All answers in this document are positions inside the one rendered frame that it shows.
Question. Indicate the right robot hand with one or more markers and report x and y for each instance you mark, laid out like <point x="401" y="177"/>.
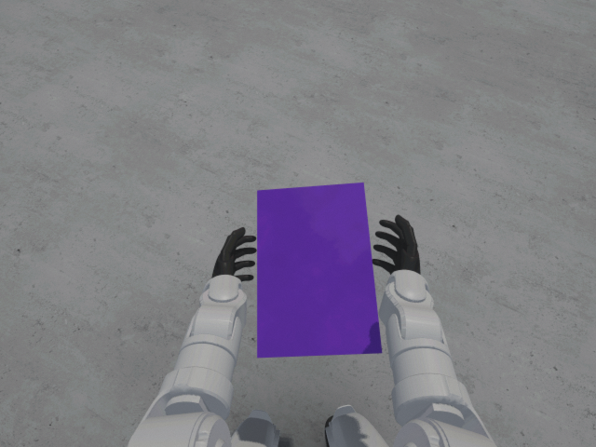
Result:
<point x="406" y="257"/>

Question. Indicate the left robot thigh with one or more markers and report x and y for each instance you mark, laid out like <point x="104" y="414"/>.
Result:
<point x="255" y="432"/>

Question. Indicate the left robot hand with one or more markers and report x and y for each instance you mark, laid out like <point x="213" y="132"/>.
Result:
<point x="225" y="263"/>

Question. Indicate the robot left forearm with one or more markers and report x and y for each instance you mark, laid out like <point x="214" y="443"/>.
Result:
<point x="202" y="376"/>

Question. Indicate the robot right forearm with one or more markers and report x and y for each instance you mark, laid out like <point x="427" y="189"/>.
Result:
<point x="425" y="381"/>

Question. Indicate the robot left upper arm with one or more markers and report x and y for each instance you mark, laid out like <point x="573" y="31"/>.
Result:
<point x="202" y="429"/>

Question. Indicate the robot right upper arm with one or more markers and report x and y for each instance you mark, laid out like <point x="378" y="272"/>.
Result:
<point x="427" y="432"/>

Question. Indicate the robot right shin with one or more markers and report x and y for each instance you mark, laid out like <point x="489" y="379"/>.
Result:
<point x="343" y="410"/>

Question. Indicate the carton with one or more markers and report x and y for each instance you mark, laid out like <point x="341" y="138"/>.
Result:
<point x="315" y="284"/>

